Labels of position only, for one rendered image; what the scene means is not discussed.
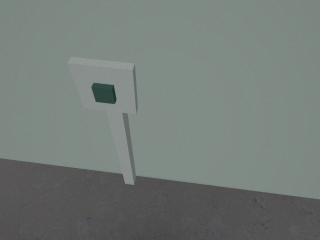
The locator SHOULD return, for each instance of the button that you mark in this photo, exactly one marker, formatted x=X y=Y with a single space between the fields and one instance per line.
x=104 y=93

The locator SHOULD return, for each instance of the panel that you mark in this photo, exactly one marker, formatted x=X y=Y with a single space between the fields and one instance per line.
x=122 y=75

